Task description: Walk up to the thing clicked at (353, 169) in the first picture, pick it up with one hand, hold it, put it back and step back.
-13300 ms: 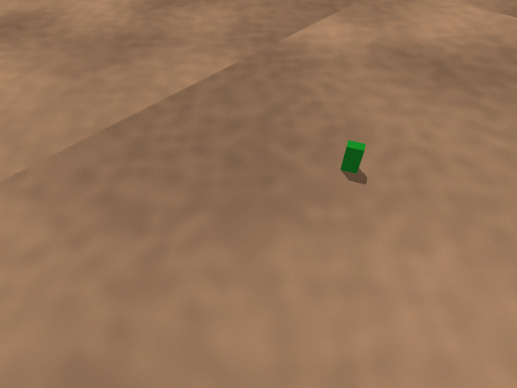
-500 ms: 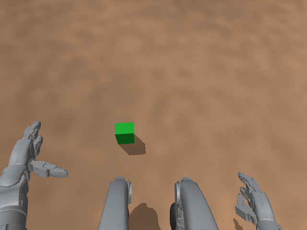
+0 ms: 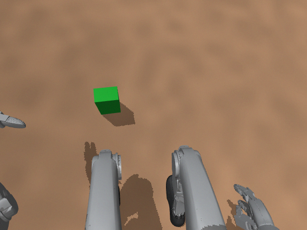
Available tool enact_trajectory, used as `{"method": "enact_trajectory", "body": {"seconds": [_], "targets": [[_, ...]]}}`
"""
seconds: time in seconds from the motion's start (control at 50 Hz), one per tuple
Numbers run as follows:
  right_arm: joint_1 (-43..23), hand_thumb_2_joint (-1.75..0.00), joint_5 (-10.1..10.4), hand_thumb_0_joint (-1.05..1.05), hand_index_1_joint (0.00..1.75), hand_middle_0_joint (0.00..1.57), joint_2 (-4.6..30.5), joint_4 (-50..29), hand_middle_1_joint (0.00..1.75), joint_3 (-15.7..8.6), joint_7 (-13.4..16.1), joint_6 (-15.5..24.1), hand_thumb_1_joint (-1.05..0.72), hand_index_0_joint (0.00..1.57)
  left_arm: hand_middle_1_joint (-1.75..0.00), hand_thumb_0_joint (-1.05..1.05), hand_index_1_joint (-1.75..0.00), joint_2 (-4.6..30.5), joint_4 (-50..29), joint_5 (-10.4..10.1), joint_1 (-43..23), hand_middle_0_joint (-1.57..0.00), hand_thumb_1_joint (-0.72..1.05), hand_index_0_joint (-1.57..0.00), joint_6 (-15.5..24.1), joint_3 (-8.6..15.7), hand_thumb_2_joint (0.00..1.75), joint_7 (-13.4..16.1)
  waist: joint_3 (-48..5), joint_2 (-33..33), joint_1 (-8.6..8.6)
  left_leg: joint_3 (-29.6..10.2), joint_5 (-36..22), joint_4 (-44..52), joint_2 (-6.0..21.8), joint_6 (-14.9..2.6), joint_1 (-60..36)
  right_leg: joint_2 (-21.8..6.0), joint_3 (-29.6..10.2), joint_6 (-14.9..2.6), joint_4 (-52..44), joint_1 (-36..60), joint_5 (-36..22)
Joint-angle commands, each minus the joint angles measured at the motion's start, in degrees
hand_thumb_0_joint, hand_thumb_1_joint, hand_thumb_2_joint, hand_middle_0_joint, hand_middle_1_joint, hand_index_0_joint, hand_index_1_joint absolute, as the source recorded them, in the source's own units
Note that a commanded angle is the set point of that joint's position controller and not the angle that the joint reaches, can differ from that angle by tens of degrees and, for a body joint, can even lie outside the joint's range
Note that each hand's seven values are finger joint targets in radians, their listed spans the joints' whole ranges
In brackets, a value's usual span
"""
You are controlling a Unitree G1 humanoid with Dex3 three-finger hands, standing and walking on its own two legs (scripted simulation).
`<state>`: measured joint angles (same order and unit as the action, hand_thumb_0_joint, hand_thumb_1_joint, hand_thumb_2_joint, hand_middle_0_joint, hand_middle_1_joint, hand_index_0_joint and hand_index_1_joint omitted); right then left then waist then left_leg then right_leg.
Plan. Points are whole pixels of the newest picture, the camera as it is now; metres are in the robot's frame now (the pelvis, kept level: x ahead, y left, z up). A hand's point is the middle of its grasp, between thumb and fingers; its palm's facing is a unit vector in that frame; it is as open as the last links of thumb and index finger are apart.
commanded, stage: go down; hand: left
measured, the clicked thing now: (108, 101) +0.54 +0.16 -0.38
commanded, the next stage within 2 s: approach in 0.92 s
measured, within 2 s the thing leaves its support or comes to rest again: neither
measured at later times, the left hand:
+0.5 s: hand (9, 83) +0.46 +0.36 -0.05, palm faces +0.06 -1.00 -0.08, open 17.5 cm
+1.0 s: hand (8, 76) +0.49 +0.37 -0.05, palm faces +0.01 -1.00 -0.07, open 17.6 cm
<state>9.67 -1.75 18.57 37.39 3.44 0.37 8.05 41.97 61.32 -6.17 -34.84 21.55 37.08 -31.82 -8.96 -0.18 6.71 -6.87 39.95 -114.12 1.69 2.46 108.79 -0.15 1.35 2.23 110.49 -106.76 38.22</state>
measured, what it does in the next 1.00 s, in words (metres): lowers itself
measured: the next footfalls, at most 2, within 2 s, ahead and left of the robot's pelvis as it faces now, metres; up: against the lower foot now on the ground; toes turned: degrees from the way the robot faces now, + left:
none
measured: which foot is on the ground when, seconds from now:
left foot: down 0.00-1.00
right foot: down 0.00-1.00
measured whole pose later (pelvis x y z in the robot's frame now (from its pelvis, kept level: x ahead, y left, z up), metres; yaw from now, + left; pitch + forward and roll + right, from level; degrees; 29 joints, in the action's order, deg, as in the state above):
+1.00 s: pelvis -0.02 +0.02 -0.08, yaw -3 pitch +33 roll -10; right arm 9.8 -3.4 21.1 35.2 10.5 -0.3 4.4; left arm 58.4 66.5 -4.5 -52.5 20.7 40.2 -39.5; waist -3.1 -0.9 12.9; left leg -10.1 39.7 -130.0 -0.2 1.2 123.6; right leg -0.1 3.0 3.1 123.1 -118.6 37.9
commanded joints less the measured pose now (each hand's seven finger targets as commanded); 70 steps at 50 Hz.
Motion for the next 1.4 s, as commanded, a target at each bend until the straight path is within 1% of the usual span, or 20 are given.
{"method": "enact_trajectory", "body": {"seconds": [0.0,0.04,0.06,0.08,0.14,0.16,0.22,0.28,0.42,0.48,0.56,0.66,0.82,1.0,1.04,1.14,1.18,1.26,1.32,1.38], "targets": [[7.6,-0.90,0.3,0.00,0.30,0.20,12.3,-2.9,0.30,-4.1,0.5,1.1,-0.88,0.20,-0.07,0.00,-0.06,22.4,-8.7,-2.1,-14.1,-0.02,-0.46,-0.03,4.4,4.4,0.08,-1.2,-34.8,11.0,-1.25,3.9,-13.3,11.9,-0.6,-3.63,-22.7,0.7,2.2,-4.30,-9.2,16.9,-10.2],[7.6,-0.90,0.1,0.00,0.30,0.20,12.5,-2.5,0.30,-4.0,0.6,1.0,-0.88,0.20,-0.07,0.00,-0.06,24.2,-10.8,-2.0,-16.5,-0.03,-0.47,-0.04,5.3,5.3,0.07,-1.4,-35.2,12.4,-1.55,3.9,-13.1,11.1,-0.5,-3.56,-23.1,0.7,2.3,-4.37,-8.3,15.6,-10.0],[8.0,-0.90,0.0,0.00,0.30,0.20,12.7,-2.3,0.30,-4.1,0.5,1.0,-0.88,0.20,-0.08,0.00,-0.06,24.6,-16.9,-2.0,-22.2,-0.03,-0.52,-0.04,6.0,4.6,0.07,-1.6,-38.2,15.7,-1.14,3.6,-14.4,11.0,-0.3,-3.16,-25.2,0.5,2.5,-4.58,-7.2,14.7,-11.1],[7.8,-0.90,-0.2,0.00,0.30,0.20,12.8,-1.7,0.30,-3.9,0.5,0.7,-0.88,0.20,-0.08,0.00,-0.06,24.0,-10.0,-1.7,-18.4,-0.03,-0.50,-0.04,5.4,4.6,0.07,-1.7,-34.8,14.6,-0.84,3.4,-13.4,10.9,-0.3,-3.24,-24.4,0.6,2.5,-4.58,-7.1,12.9,-10.0],[8.1,-0.90,-0.3,0.00,0.30,0.20,13.4,-1.7,0.30,-3.9,0.5,0.5,-0.88,0.20,-0.08,0.00,-0.07,25.6,-15.5,-1.5,-24.4,-0.04,-0.55,-0.05,5.7,4.2,0.06,-2.0,-38.5,17.8,-0.56,3.2,-13.8,9.7,-0.3,-2.97,-26.1,0.4,2.9,-4.77,-5.4,11.5,-10.6],[8.5,-0.90,-0.3,0.00,0.30,0.20,13.5,-1.2,0.30,-3.6,0.5,0.3,-0.88,0.20,-0.08,0.00,-0.07,25.0,-8.4,-1.2,-20.6,-0.04,-0.54,-0.05,4.8,4.1,0.06,-2.1,-34.6,17.3,-0.26,2.8,-12.7,10.2,-0.3,-2.89,-25.3,0.4,3.2,-4.82,-4.9,9.6,-9.4],[8.9,-0.90,-0.4,0.00,0.30,0.20,14.2,-1.3,0.30,-3.6,0.3,-0.2,-0.88,0.20,-0.09,0.00,-0.08,24.7,-10.7,-0.9,-24.5,-0.04,-0.58,-0.05,4.5,3.1,0.06,-2.5,-33.9,17.7,0.72,2.0,-11.2,9.4,-0.3,-2.79,-23.7,0.2,3.9,-4.88,-3.2,6.9,-8.9],[8.6,-0.89,-0.4,0.00,0.30,0.20,14.2,-1.5,0.30,-2.7,0.3,-0.7,-0.88,0.20,-0.08,0.00,-0.06,26.6,-6.6,-1.0,-24.1,-0.04,-0.59,-0.06,4.1,4.2,0.04,-2.9,-31.1,15.7,1.05,2.4,-8.5,8.3,-0.5,-3.16,-19.8,0.2,4.1,-4.65,-3.0,7.2,-7.3],[8.9,-0.89,-0.6,0.00,0.30,0.20,14.9,-2.6,0.30,-1.5,0.2,-1.0,-0.88,0.20,-0.09,0.00,-0.07,30.9,-9.4,-0.9,-30.0,-0.04,-0.55,-0.06,5.0,5.6,0.04,-3.8,-35.2,15.4,2.29,2.3,-11.0,4.8,-0.9,-3.43,-18.3,0.2,4.6,-4.45,-0.9,8.1,-9.1],[9.1,-0.89,-0.8,0.00,0.30,0.20,15.2,-2.4,0.30,-0.9,0.3,-1.2,-0.88,0.20,-0.09,0.00,-0.06,31.9,-4.0,-0.9,-27.5,-0.04,-0.56,-0.06,4.4,6.2,0.03,-4.3,-31.7,13.5,2.82,2.9,-8.1,3.8,-1.1,-3.87,-14.2,0.4,4.5,-4.18,-1.4,8.1,-7.1],[9.6,-0.89,-0.9,0.00,0.30,0.20,15.6,-2.7,0.30,-0.5,0.3,-1.7,-0.88,0.20,-0.09,0.00,-0.06,34.6,-9.1,-0.3,-31.9,-0.04,-0.55,-0.07,4.4,6.2,0.02,-4.8,-35.4,18.1,2.70,2.6,-9.3,3.5,-0.8,-3.38,-17.3,0.5,5.0,-4.47,0.0,7.3,-7.9],[10.5,-0.89,-1.2,0.00,0.30,0.20,16.2,-2.3,0.30,0.5,0.3,-2.4,-0.88,0.20,-0.09,0.00,-0.07,35.7,-6.9,-0.3,-31.4,-0.05,-0.61,-0.08,3.3,6.4,0.01,-5.5,-34.3,20.5,3.62,1.7,-13.9,2.6,-0.7,-3.03,-19.3,0.5,5.6,-4.74,1.9,5.1,-10.7],[9.8,-0.89,-1.1,0.00,0.30,0.20,16.7,-3.0,0.30,1.1,0.5,-2.7,-0.88,0.20,-0.08,0.00,-0.05,37.4,-7.5,-0.4,-33.5,-0.05,-0.59,-0.08,3.0,5.9,0.00,-6.5,-31.1,19.0,4.74,1.6,-9.2,1.8,-0.7,-3.48,-14.9,0.7,5.9,-4.43,1.2,4.8,-8.0],[9.7,-0.89,-1.4,0.00,0.30,0.20,17.3,-3.7,0.30,2.5,0.3,-3.3,-0.90,0.20,-0.12,0.00,-0.11,38.2,-7.3,-0.7,-35.9,-0.08,-0.61,-0.09,2.8,5.1,0.02,-7.8,-30.9,20.7,6.28,0.7,-12.5,0.6,-0.4,-3.35,-15.8,0.8,6.7,-4.48,2.7,4.1,-10.5],[9.2,-0.89,-1.5,0.00,0.30,0.20,17.5,-3.8,0.30,2.6,0.3,-3.5,-0.89,0.20,-0.07,0.00,-0.04,39.8,-5.2,-0.4,-35.2,-0.07,-0.54,-0.09,2.8,6.0,0.00,-7.7,-29.0,19.3,6.05,0.7,-10.4,0.3,-0.4,-3.56,-13.4,0.9,6.6,-4.32,2.5,3.9,-8.9],[8.8,-0.89,-2.4,0.00,0.30,0.20,17.9,-4.3,0.30,4.1,-0.1,-3.8,-0.88,0.20,-0.07,0.00,-0.05,34.8,2.3,0.3,-35.1,-0.06,-0.49,-0.07,3.6,2.3,0.00,-6.3,-22.3,18.0,9.10,-0.6,-6.3,-1.1,-0.2,-3.58,-9.8,1.3,7.8,-4.30,3.8,-0.2,-6.5],[9.1,-0.89,-2.9,0.00,0.30,0.20,17.9,-4.6,0.30,4.9,-0.5,-4.2,-0.88,0.20,-0.07,0.00,-0.05,34.5,4.6,0.7,-34.0,-0.06,-0.49,-0.08,4.3,2.4,0.00,-4.8,-23.4,16.9,9.20,-0.7,-7.9,-2.3,-0.1,-3.52,-9.7,1.5,8.0,-4.12,4.3,1.2,-7.9],[8.1,-0.89,-4.1,0.00,0.30,0.20,18.6,-5.7,0.30,5.9,-1.3,-5.1,-0.88,0.20,-0.08,0.00,-0.06,28.7,6.6,0.8,-35.2,-0.06,-0.53,-0.08,7.1,-1.0,0.00,-2.0,-22.1,18.5,10.92,-2.7,-9.6,-3.7,0.4,-2.78,-12.3,1.6,9.2,-4.13,6.8,-2.4,-9.1],[7.8,-0.89,-5.4,0.00,0.30,0.20,18.5,-5.8,0.30,6.8,-1.9,-5.8,-0.89,0.20,-0.08,0.00,-0.06,29.4,3.9,1.0,-37.4,-0.07,-0.59,-0.08,10.8,-1.0,0.00,0.5,-24.3,19.5,10.89,-2.3,-11.6,-5.8,0.4,-2.52,-12.3,1.9,9.4,-3.81,7.9,0.0,-10.3],[6.3,-0.89,-6.6,0.00,0.30,0.20,19.3,-5.8,0.30,8.2,-2.4,-6.7,-0.90,0.20,-0.09,0.00,-0.07,33.6,1.6,1.2,-36.9,-0.07,-0.60,-0.09,14.5,1.8,0.00,2.8,-26.6,22.6,10.20,-2.1,-14.5,-7.4,0.7,-2.14,-14.2,2.1,9.5,-3.65,9.5,1.4,-12.1]]}}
